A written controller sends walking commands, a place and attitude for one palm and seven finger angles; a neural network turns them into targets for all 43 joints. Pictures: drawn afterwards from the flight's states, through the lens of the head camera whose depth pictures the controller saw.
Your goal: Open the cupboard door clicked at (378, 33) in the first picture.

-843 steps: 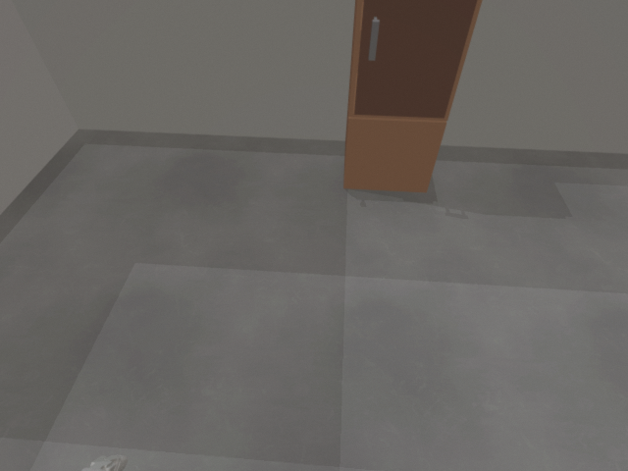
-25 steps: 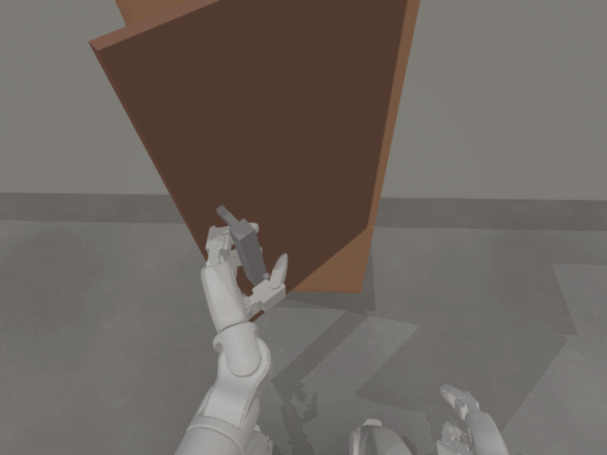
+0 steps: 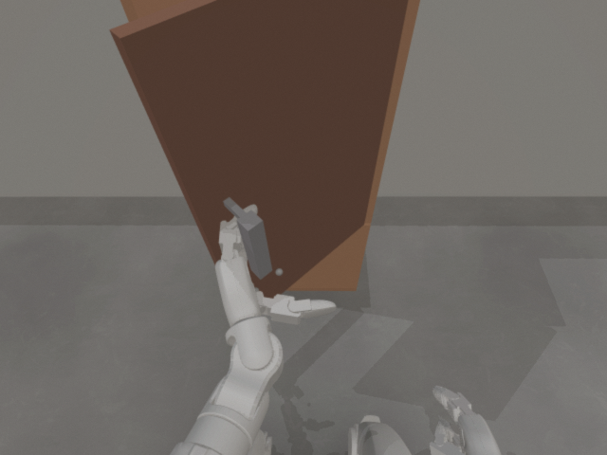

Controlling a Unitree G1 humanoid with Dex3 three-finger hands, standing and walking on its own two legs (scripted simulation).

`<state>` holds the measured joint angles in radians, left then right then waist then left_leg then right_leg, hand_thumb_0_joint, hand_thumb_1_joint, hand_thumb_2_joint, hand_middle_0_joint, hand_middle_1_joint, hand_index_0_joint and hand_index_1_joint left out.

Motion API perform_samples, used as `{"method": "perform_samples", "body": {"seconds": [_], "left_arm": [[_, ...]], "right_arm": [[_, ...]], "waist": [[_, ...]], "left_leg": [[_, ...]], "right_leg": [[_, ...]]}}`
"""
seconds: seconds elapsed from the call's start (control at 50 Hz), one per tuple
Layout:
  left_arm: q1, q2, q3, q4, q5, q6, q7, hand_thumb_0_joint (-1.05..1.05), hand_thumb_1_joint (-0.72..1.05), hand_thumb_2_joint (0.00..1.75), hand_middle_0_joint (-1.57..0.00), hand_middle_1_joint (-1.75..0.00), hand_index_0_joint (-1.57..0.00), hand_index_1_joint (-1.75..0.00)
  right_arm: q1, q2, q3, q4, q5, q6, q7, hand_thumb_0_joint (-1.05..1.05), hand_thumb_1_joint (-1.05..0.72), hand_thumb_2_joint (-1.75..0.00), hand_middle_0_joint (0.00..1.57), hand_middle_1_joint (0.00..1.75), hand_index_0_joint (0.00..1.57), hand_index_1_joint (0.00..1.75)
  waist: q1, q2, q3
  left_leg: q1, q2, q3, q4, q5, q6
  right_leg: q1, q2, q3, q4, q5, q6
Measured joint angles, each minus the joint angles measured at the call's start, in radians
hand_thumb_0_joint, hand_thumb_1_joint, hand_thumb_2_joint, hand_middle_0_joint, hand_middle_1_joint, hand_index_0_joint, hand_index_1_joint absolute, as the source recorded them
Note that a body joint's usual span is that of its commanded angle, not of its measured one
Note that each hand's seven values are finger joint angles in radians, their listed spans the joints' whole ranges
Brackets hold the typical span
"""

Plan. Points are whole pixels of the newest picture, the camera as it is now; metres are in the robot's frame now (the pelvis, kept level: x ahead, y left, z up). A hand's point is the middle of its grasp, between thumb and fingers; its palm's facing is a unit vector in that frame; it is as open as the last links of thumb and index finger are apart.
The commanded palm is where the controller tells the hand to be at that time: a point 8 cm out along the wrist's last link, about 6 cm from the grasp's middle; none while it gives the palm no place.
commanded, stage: open thumb and fingers to let go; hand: left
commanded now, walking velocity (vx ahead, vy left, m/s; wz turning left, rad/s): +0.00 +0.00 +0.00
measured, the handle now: (247, 238) +0.39 +0.09 +0.04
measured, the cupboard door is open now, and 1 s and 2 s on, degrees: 44 46 46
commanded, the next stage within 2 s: slide the hand sideways off the handle in 0.02 s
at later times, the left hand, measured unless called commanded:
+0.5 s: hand (273, 298) +0.31 +0.05 +0.04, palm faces -0.08 -1.00 +0.01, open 16.3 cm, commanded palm +0.28 +0.10 +0.03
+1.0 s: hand (243, 340) +0.26 +0.08 +0.04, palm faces -0.06 -1.00 -0.02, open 16.3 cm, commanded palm +0.23 +0.14 +0.03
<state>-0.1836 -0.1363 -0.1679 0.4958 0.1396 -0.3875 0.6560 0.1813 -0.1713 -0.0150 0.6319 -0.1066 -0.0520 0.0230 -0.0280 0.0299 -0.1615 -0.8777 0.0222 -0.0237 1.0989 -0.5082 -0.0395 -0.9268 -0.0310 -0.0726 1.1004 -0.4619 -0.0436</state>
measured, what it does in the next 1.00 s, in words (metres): stands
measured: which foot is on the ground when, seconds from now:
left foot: down 0.00-1.00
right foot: down 0.00-1.00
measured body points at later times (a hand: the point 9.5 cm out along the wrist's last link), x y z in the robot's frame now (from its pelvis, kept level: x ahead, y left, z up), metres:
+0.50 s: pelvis +0.00 +0.02 -0.01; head +0.07 +0.01 +0.44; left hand +0.31 +0.10 +0.04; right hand +0.15 -0.21 -0.11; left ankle +0.01 +0.14 -0.66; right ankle +0.04 -0.10 -0.66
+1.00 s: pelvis +0.01 +0.01 -0.01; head +0.08 +0.00 +0.43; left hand +0.25 +0.14 +0.04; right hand +0.21 -0.20 -0.10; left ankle +0.01 +0.14 -0.66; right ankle +0.04 -0.10 -0.66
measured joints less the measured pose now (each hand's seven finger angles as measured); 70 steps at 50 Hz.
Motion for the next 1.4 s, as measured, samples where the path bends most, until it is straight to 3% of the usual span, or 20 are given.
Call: {"method": "perform_samples", "body": {"seconds": [0.16,0.22,0.28,0.34,0.4,0.46,0.54,0.66,0.96,1.4], "left_arm": [[-0.009,0.003,-0.019,-0.002,0.000,0.012,-0.018,-0.01,-0.49,0.30,-0.35,-0.55,-0.30,-0.60],[0.024,0.070,-0.022,-0.036,-0.008,-0.027,-0.216,-0.01,-0.49,0.30,-0.32,-0.48,-0.23,-0.53],[0.040,0.151,-0.044,-0.069,-0.076,-0.052,-0.430,-0.02,-0.49,0.30,-0.27,-0.42,-0.17,-0.46],[0.048,0.160,-0.049,-0.093,-0.159,-0.040,-0.525,-0.02,-0.50,0.30,-0.22,-0.37,-0.13,-0.40],[0.073,0.124,-0.039,-0.126,-0.178,-0.016,-0.518,-0.02,-0.50,0.30,-0.18,-0.34,-0.13,-0.36],[0.109,0.097,-0.042,-0.162,-0.146,-0.012,-0.486,-0.02,-0.50,0.30,-0.14,-0.32,-0.14,-0.33],[0.171,0.100,-0.056,-0.223,-0.102,-0.020,-0.474,-0.02,-0.50,0.30,-0.11,-0.31,-0.14,-0.32],[0.262,0.123,-0.073,-0.310,-0.094,-0.006,-0.485,-0.02,-0.50,0.30,-0.13,-0.30,-0.13,-0.30],[0.454,0.175,-0.050,-0.492,-0.127,0.004,-0.574,-0.02,-0.50,0.30,-0.15,-0.30,-0.15,-0.30],[0.630,0.254,0.083,-0.631,-0.232,-0.005,-0.719,-0.02,-0.50,0.30,-0.15,-0.30,-0.15,-0.30]], "right_arm": [[-0.022,0.004,0.009,-0.001,-0.002,0.003,0.004,0.01,-0.91,-0.90,0.20,0.30,0.20,0.30],[-0.004,-0.003,0.009,-0.030,0.013,0.008,0.002,0.01,-0.91,-0.90,0.20,0.30,0.20,0.30],[0.019,-0.022,0.006,-0.059,0.044,0.008,-0.004,0.01,-0.91,-0.90,0.20,0.30,0.20,0.30],[0.034,-0.041,0.006,-0.076,0.072,0.007,-0.008,0.01,-0.91,-0.90,0.20,0.30,0.20,0.30],[0.053,-0.050,0.002,-0.096,0.079,0.009,-0.001,0.01,-0.91,-0.90,0.20,0.30,0.20,0.30],[0.067,-0.050,0.000,-0.114,0.075,0.013,0.012,0.01,-0.91,-0.90,0.20,0.30,0.20,0.30],[0.074,-0.043,0.001,-0.133,0.071,0.025,0.022,0.01,-0.91,-0.90,0.20,0.30,0.20,0.30],[0.066,-0.034,0.010,-0.154,0.075,0.037,0.015,0.01,-0.91,-0.90,0.20,0.30,0.20,0.30],[0.034,-0.033,0.019,-0.202,0.084,0.014,-0.011,0.01,-0.91,-0.90,0.20,0.30,0.20,0.30],[0.067,-0.053,0.009,-0.210,0.097,-0.025,-0.048,0.01,-0.91,-0.90,0.20,0.30,0.20,0.30]], "waist": [[0.008,-0.002,0.003],[0.009,-0.005,0.005],[0.014,0.007,0.019],[0.016,0.016,0.032],[0.017,0.015,0.029],[0.014,0.008,0.020],[0.012,-0.001,0.014],[0.018,-0.002,0.018],[0.040,0.000,0.014],[0.033,0.004,0.003]], "left_leg": [[-0.007,-0.007,0.001,0.010,-0.001,0.010],[-0.018,-0.015,-0.001,0.025,-0.004,0.014],[-0.018,-0.018,-0.005,0.044,-0.013,0.018],[-0.010,-0.019,0.000,0.048,-0.017,0.024],[-0.008,-0.022,0.012,0.042,-0.016,0.030],[-0.013,-0.023,0.023,0.043,-0.019,0.035],[-0.018,-0.020,0.031,0.055,-0.030,0.036],[-0.012,-0.017,0.030,0.064,-0.042,0.036],[-0.020,-0.017,0.004,0.088,-0.063,0.022],[-0.060,-0.005,-0.020,0.136,-0.087,0.005]], "right_leg": [[-0.002,-0.006,0.002,0.003,0.002,0.009],[-0.011,-0.015,0.000,0.019,-0.004,0.012],[-0.006,-0.019,-0.003,0.032,-0.011,0.016],[0.003,-0.020,0.002,0.030,-0.010,0.022],[0.000,-0.021,0.014,0.027,-0.007,0.029],[-0.010,-0.022,0.025,0.032,-0.009,0.033],[-0.020,-0.019,0.033,0.046,-0.017,0.035],[-0.015,-0.016,0.033,0.054,-0.028,0.034],[-0.014,-0.017,0.008,0.079,-0.058,0.022],[-0.047,-0.007,-0.014,0.121,-0.083,0.007]]}}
